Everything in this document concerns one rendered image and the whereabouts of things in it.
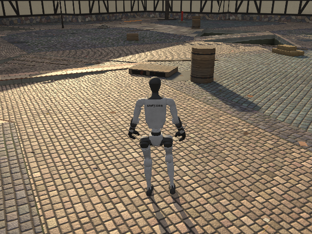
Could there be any robot right upper arm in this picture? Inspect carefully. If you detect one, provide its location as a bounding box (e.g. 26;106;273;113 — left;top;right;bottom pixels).
165;97;179;124

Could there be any right robot shin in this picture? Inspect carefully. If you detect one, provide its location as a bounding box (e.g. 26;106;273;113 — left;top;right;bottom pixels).
167;155;174;188

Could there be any left robot forearm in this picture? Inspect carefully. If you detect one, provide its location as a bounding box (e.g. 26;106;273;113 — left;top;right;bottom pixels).
129;117;137;132

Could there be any right robot forearm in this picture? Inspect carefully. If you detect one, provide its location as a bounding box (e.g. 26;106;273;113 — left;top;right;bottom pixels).
175;117;184;134

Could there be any robot right hand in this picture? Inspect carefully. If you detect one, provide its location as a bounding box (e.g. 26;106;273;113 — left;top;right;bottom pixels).
175;132;186;141

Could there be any robot left hand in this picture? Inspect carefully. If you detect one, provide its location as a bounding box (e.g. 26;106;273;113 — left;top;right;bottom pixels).
128;131;139;139

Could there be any humanoid robot torso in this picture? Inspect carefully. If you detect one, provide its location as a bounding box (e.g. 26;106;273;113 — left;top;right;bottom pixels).
144;97;167;146

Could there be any robot left upper arm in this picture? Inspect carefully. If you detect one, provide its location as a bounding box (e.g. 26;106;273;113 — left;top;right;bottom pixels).
132;98;145;124

